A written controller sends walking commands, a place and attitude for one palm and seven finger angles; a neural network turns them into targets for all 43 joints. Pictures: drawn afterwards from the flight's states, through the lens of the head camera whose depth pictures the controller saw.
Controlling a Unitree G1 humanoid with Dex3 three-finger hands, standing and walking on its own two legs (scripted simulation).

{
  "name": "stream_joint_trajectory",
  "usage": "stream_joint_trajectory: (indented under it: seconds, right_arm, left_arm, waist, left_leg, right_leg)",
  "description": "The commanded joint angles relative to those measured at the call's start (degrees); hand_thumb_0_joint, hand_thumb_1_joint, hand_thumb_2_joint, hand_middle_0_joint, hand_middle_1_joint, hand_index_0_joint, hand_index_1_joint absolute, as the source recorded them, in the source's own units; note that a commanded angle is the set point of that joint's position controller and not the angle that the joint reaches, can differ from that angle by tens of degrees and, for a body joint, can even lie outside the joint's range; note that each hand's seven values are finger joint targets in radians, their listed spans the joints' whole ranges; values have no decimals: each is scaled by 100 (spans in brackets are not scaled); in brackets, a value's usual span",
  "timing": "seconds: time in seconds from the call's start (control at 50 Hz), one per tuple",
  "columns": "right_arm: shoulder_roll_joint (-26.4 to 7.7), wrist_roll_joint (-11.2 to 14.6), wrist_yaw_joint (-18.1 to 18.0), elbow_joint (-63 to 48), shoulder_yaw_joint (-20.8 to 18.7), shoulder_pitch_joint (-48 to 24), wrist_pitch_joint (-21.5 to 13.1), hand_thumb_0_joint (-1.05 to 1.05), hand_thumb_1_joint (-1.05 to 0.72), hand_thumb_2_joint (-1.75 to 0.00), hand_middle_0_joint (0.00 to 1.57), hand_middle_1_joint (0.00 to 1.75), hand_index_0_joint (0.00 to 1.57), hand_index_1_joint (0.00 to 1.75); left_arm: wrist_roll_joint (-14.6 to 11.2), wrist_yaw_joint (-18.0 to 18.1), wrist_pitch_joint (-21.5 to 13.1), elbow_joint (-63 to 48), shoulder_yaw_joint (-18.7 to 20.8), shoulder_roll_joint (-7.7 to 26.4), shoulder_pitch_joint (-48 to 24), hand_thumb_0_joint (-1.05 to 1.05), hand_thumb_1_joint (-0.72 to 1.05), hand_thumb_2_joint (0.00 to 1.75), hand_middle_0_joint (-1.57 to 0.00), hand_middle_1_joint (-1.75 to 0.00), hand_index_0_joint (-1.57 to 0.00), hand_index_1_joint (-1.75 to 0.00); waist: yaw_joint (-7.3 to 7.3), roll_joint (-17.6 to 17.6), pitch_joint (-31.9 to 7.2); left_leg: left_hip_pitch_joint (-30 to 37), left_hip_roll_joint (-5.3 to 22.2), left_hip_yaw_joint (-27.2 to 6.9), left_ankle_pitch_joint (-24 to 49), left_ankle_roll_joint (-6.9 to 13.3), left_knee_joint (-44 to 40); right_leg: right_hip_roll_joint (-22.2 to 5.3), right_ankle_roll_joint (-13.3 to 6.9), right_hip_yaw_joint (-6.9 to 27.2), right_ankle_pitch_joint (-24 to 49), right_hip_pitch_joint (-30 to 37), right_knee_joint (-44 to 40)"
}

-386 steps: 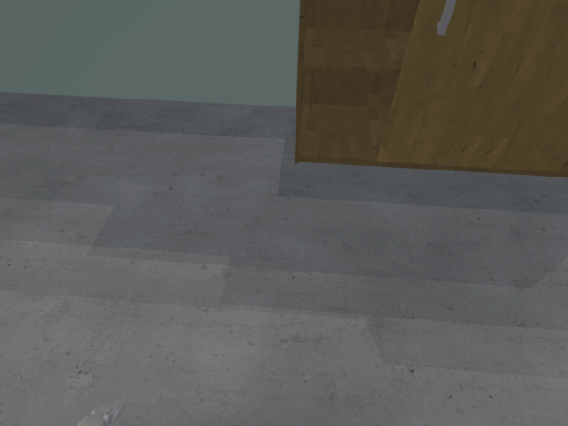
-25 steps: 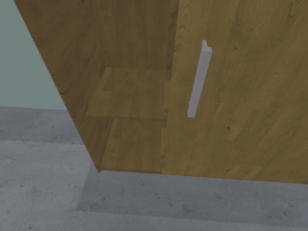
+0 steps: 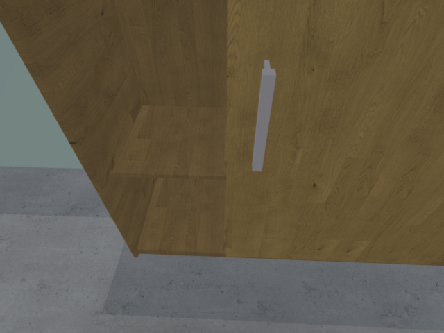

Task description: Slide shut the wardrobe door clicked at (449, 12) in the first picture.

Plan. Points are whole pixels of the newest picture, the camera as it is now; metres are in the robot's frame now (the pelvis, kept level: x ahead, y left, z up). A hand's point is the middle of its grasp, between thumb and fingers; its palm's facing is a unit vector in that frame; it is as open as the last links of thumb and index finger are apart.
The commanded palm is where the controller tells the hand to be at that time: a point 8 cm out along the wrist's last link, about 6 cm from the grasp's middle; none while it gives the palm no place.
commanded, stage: look again from close up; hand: right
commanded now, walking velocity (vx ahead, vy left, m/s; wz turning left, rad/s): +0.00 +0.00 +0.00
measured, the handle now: (261, 121) +0.55 -0.06 +0.09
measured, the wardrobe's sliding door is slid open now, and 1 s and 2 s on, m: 0.42 0.42 0.42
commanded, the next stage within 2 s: shuffle to correct the standing spot in 1.62 s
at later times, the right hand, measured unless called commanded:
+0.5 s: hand out of the picture -0.05 -0.19 -0.17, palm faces +0.02 +0.98 -0.17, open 7.3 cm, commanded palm none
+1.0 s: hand out of the picture -0.04 -0.16 -0.17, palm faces +0.03 +0.99 -0.16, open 7.3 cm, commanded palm none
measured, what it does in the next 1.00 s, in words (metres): stands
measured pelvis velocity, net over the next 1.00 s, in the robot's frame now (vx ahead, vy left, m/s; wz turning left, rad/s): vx -0.01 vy -0.01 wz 0.01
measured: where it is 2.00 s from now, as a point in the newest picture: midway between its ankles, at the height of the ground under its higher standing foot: outside the picture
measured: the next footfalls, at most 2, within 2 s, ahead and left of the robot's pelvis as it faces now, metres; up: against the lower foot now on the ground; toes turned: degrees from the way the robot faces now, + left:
none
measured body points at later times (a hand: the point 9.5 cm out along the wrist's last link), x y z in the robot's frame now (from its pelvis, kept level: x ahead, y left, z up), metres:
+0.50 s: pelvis -0.01 -0.03 +0.01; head +0.00 -0.04 +0.45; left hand -0.02 +0.20 -0.15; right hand -0.05 -0.25 -0.16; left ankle -0.02 +0.12 -0.74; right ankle +0.01 -0.07 -0.74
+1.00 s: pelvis -0.01 -0.01 +0.01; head -0.01 -0.02 +0.46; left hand -0.02 +0.20 -0.15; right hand -0.04 -0.22 -0.16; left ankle -0.02 +0.12 -0.74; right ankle +0.01 -0.07 -0.74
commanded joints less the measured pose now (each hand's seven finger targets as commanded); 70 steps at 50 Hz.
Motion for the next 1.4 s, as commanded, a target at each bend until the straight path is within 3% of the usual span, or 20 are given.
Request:
stream_joint_trajectory:
  seconds: [0.0, 0.16, 0.26, 0.34, 0.8, 0.86, 1.1, 1.16, 1.38]
  right_arm:
    - [-553, -9, -37, -139, -120, 437, -35, 0, -90, -90, 20, 30, 20, 30]
    - [-505, -20, -32, 85, -107, 557, -35, 0, -90, -90, 20, 30, 20, 30]
    - [-419, -32, -36, 260, -89, 678, -13, 0, -90, -90, 20, 30, 20, 30]
    - [-334, -40, -40, 363, -78, 819, -3, 0, -90, -90, 20, 30, 20, 30]
    - [-119, -47, -92, 563, -100, 1034, -53, 0, -90, -90, 20, 30, 20, 30]
    - [-150, -45, -94, 545, -101, 1026, -72, 0, -90, -90, 20, 30, 20, 30]
    - [-133, -22, -78, 514, -110, 972, -106, 0, -90, -90, 20, 30, 20, 30]
    - [-138, -24, -78, 510, -105, 955, -114, 0, -90, -90, 20, 30, 20, 30]
    - [-143, -14, -68, 473, -111, 901, -116, 0, -90, -90, 20, 30, 20, 30]
  left_arm:
    - [-27, -2, -81, -173, 120, 747, 284, 0, 90, 90, -20, -30, -20, -30]
    - [-57, -3, -89, -7, 127, 752, 374, 0, 90, 90, -20, -30, -20, -30]
    - [-66, -5, -54, 139, 131, 731, 452, 0, 90, 90, -20, -30, -20, -30]
    - [-65, -3, -44, 222, 142, 707, 518, 0, 90, 90, -20, -30, -20, -30]
    - [-73, 8, -50, 461, 132, 435, 778, 0, 90, 90, -20, -30, -20, -30]
    - [-82, 2, -42, 466, 127, 417, 808, 0, 90, 90, -20, -30, -20, -30]
    - [-73, 8, -57, 480, 110, 350, 813, 0, 90, 90, -20, -30, -20, -30]
    - [-81, 6, -43, 486, 110, 344, 842, 0, 90, 90, -20, -30, -20, -30]
    - [-71, 9, -36, 483, 102, 328, 843, 0, 90, 90, -20, -30, -20, -30]
  waist:
    - [35, -164, 211]
    - [28, -129, 163]
    - [26, -137, 443]
    - [23, -217, 423]
    - [47, -73, 501]
    - [50, 124, 503]
    - [69, -97, 436]
    - [66, 45, 477]
    - [83, -36, 425]
  left_leg:
    - [-224, 454, -464, 713, 155, -480]
    - [-81, 495, -377, 689, 96, -588]
    - [-130, 492, -332, 490, 81, -636]
    - [-158, 483, -300, 491, 69, -592]
    - [-279, 541, -412, 660, 92, -708]
    - [-287, 559, -436, 639, 107, -779]
    - [-334, 563, -545, 654, 154, -840]
    - [-328, 558, -558, 594, 161, -885]
    - [-349, 546, -619, 556, 197, -892]
  right_leg:
    - [-793, 44, 870, 851, 82, -858]
    - [-844, 42, 956, 575, 170, -1203]
    - [-859, 64, 1079, -191, -47, -1532]
    - [-882, 82, 1144, -460, -25, -1722]
    - [-801, 127, 967, 13, 94, -1606]
    - [-775, 113, 914, 106, 88, -1473]
    - [-746, 137, 824, 340, 180, -1310]
    - [-747, 143, 802, 289, 120, -1259]
    - [-736, 158, 787, 352, 126, -1196]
